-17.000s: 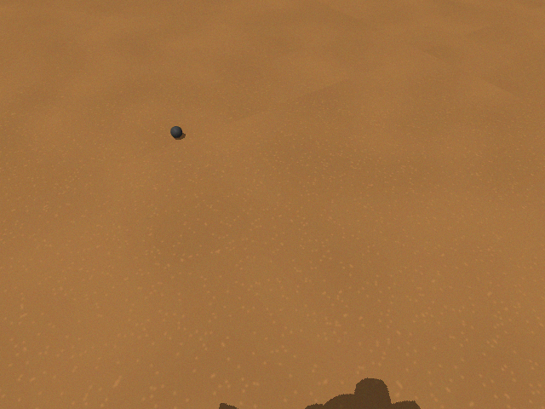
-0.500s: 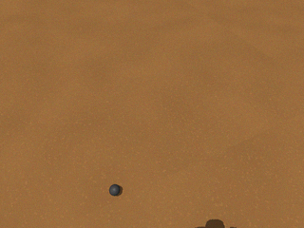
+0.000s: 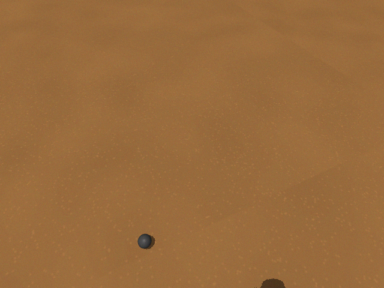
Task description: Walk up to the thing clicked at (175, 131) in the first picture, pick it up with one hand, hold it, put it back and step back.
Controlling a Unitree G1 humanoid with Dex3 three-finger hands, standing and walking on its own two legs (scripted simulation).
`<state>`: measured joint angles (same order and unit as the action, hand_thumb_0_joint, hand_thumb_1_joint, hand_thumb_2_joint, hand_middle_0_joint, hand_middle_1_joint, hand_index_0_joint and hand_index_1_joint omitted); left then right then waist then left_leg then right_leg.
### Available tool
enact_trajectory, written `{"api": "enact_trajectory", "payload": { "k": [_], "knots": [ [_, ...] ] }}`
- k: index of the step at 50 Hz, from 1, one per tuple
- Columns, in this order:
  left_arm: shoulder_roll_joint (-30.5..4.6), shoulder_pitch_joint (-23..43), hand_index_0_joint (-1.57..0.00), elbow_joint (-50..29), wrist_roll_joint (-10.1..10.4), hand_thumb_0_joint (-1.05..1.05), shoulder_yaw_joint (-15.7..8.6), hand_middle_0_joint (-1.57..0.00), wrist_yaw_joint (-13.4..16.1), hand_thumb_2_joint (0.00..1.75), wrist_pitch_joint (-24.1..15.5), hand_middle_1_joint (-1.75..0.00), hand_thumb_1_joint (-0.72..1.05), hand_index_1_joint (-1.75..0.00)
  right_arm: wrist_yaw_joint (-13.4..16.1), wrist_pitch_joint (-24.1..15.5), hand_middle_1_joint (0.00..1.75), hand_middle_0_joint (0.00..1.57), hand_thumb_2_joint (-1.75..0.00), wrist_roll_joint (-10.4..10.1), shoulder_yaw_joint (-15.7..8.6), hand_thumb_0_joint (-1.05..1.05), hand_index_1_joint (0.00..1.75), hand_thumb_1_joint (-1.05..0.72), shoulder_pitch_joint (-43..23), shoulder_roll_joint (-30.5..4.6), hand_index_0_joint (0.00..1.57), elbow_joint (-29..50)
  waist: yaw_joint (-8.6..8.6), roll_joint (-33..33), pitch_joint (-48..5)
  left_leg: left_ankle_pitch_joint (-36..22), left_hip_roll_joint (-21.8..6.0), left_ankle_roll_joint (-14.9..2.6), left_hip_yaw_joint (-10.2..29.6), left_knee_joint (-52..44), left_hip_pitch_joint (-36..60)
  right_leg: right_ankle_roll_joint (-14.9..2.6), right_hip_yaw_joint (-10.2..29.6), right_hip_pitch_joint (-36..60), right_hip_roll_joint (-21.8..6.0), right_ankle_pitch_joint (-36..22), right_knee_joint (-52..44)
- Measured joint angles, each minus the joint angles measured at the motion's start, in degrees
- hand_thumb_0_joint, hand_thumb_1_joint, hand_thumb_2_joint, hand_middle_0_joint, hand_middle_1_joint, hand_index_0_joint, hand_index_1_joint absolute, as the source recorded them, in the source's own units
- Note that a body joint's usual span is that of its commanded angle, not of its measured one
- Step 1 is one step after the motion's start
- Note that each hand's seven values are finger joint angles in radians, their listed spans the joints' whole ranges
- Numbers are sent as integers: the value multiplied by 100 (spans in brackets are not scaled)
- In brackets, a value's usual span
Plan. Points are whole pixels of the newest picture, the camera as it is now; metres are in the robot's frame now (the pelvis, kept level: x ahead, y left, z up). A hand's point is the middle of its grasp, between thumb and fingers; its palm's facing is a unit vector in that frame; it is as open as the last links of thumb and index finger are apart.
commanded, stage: stand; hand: left
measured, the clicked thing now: (144, 241) +0.45 +0.22 -0.75
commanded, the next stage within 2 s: walk up in 0.02 s
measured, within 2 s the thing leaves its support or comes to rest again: neither
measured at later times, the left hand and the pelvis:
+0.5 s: hand out of the picture +0.08 +0.18 -0.17, palm faces +0.01 -0.95 -0.32, open 7.4 cm; pelvis +0.02 -0.07 -0.01, yaw +1 degrees
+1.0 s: hand out of the picture +0.14 +0.20 -0.15, palm faces +0.05 -0.92 -0.38, open 7.4 cm; pelvis +0.05 -0.07 +0.00, yaw +1 degrees
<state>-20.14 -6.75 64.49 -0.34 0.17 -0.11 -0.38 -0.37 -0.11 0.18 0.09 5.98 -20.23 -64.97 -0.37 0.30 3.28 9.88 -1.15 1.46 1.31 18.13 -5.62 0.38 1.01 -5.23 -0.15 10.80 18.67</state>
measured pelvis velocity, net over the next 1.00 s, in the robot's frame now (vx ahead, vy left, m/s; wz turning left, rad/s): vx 0.05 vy -0.07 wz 0.02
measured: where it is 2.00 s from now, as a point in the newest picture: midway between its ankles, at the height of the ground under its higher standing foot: outside the picture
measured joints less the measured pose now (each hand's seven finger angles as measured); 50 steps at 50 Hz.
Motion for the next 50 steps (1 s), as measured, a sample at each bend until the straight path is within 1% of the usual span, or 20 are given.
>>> {"api": "enact_trajectory", "payload": {
  "k": [1, 3, 6, 9, 11, 12, 13, 14, 15, 17, 19, 22, 25, 26, 27, 28, 30, 35, 43, 50],
  "knots": [
    [2, 2, -20, -1, 0, 0, -2, -21, -1, 89, 4, -30, 91, -30, 3, -1, 30, 20, -90, 2, 1, 1, 29, -90, 6, -2, 20, 2, 1, 0, -2, 0, 0, 0, 1, 1, 0, -1, -1, -1, 0, 2, 4],
    [-36, -32, -20, -123, -90, 0, -122, -21, -75, 89, 106, -30, 91, -30, 43, -61, 30, 20, -90, 24, -44, 1, 29, -90, 75, 27, 20, 81, 10, -63, -25, 20, 22, -6, -15, 42, -53, -18, 15, -135, -19, 98, 207],
    [-198, -100, -20, -301, -178, 0, -305, -21, -158, 89, 281, -30, 91, -30, 134, -170, 30, 20, -90, 71, -125, 1, 30, -90, 237, 86, 21, 239, -3, -237, -26, 97, 41, -12, -32, 171, -154, -81, 52, -513, -24, 790, 993],
    [-336, -215, -20, -480, -206, 0, -452, -20, -224, 89, 382, -30, 91, -30, 209, -207, 30, 20, -90, 143, -206, 1, 30, -90, 397, 54, 21, 378, -12, -319, 4, 204, -44, 39, -23, 345, -258, -146, 109, -829, -27, 1338, 1691],
    [-377, -290, -20, -588, -205, 0, -509, -20, -257, 89, 376, -30, 91, -30, 238, -193, 30, 20, -90, 159, -250, 1, 30, -90, 478, -40, 21, 462, 24, -305, 60, 343, -141, 145, -20, 590, -360, -194, 124, -815, -93, 1229, 1483],
    [-378, -331, -20, -627, -209, 0, -526, -20, -258, 89, 345, -30, 91, -30, 244, -164, 30, 20, -90, 145, -267, 1, 30, -89, 487, -103, 21, 493, 57, -266, 112, 454, -216, 204, -24, 781, -417, -169, 77, -758, -94, 733, 1274],
    [-338, -359, -20, -640, -221, 0, -538, -20, -245, 89, 313, -30, 91, -30, 250, -121, 30, 20, -90, 115, -284, 1, 30, -90, 474, -177, 21, 513, 55, -160, 183, 567, -325, 176, 21, 1019, -489, -142, 10, -710, -4, 483, 1220],
    [-275, -385, -20, -646, -227, 0, -533, -20, -229, 90, 289, -30, 91, -30, 263, -75, 30, 20, -90, 81, -294, 1, 30, -90, 466, -246, 21, 535, 36, -55, 235, 713, -366, 91, 122, 1287, -587, -150, -56, -661, 79, 485, 1199],
    [-209, -408, -20, -658, -235, 0, -512, -20, -224, 90, 281, -30, 91, -30, 279, -36, 30, 20, -90, 59, -302, 1, 30, -90, 483, -297, 21, 561, 30, 5, 245, 1096, -311, 10, 202, 1626, -725, -171, -101, -628, 114, 521, 1167],
    [-95, -452, -20, -715, -250, 0, -464, -20, -230, 89, 292, -30, 91, -30, 280, -1, 30, 20, -90, 35, -304, 1, 30, -90, 545, -353, 20, 601, 86, 14, 228, 1721, -113, -104, 164, 2236, -950, -221, -110, -577, 101, 561, 1089],
    [17, -484, -20, -802, -232, 0, -412, -20, -213, 89, 287, -30, 91, -30, 246, -12, 30, 20, -90, 7, -280, 1, 29, -90, 593, -397, 20, 634, 114, 41, 241, 1879, 21, -167, 100, 2536, -1073, -256, -151, -487, 110, 533, 951],
    [123, -482, -20, -887, -176, 0, -325, -20, -161, 89, 203, -30, 91, -30, 208, -18, 30, 20, -90, 2, -224, 1, 29, -90, 619, -380, 20, 660, 136, 77, 274, 1753, 90, -200, 56, 2495, -1125, -298, -253, -391, 179, 521, 827],
    [144, -459, -20, -924, -99, 0, -250, -21, -114, 89, 152, -30, 91, -30, 167, -17, 30, 20, -90, 35, -167, 1, 29, -90, 569, -268, 20, 678, 121, 34, 309, 1464, 86, -248, 3, 1904, -949, -315, -335, -360, 229, 623, 903],
    [142, -440, -20, -920, -67, 0, -224, -21, -100, 89, 150, -30, 91, -30, 153, -28, 30, 20, -90, 48, -157, 1, 29, -90, 548, -225, 20, 687, 96, 15, 317, 1167, 85, -267, -8, 1560, -829, -309, -369, -367, 235, 690, 985],
    [130, -404, -20, -900, -30, 0, -204, -21, -88, 89, 156, -30, 91, -30, 146, -45, 30, 20, -90, 61, -157, 1, 29, -90, 517, -166, 20, 685, 69, -34, 340, 578, 104, -252, -7, 1254, -703, -295, -391, -367, 214, 773, 1091],
    [105, -351, -20, -863, 11, 0, -192, -21, -72, 89, 171, -30, 91, -30, 141, -55, 30, 20, -90, 74, -156, 1, 29, -90, 472, -72, 20, 667, 71, -160, 371, 417, 174, -219, -45, 1127, -600, -273, -361, -352, 137, 840, 1178],
    [98, -278, -20, -806, 83, 0, -173, -21, -42, 89, 191, -30, 91, -30, 108, -62, 30, 20, -90, 72, -110, 1, 29, -90, 428, 62, 20, 664, 91, -295, 311, 452, 229, -191, -93, 973, -491, -217, -296, -308, 79, 843, 1136],
    [140, -127, -20, -618, 35, 0, -117, -21, -19, 89, 62, -30, 91, -30, 41, -22, 30, 20, -90, 5, -15, 1, 30, -90, 187, 137, 20, 628, 90, -156, 163, 513, 91, -147, -68, 828, -327, -261, -296, 50, 229, 607, 536],
    [65, 123, -20, -357, 30, 0, -146, -21, 28, 89, -9, -30, 91, -30, 54, -45, 30, 20, -90, -12, -15, 1, 30, -90, -172, 66, 20, 571, 63, 69, 33, 361, 114, -160, -85, 454, -90, -237, -273, 298, 208, 436, 131],
    [-37, 179, -20, -220, 18, 0, -200, -20, 54, 89, -23, -30, 91, -30, 46, -23, 30, 20, -90, 14, -13, 1, 30, -90, -224, 34, 20, 417, 71, 103, 7, 241, 125, -158, -83, 236, 5, -227, -272, 395, 198, 316, -88]
  ]
}}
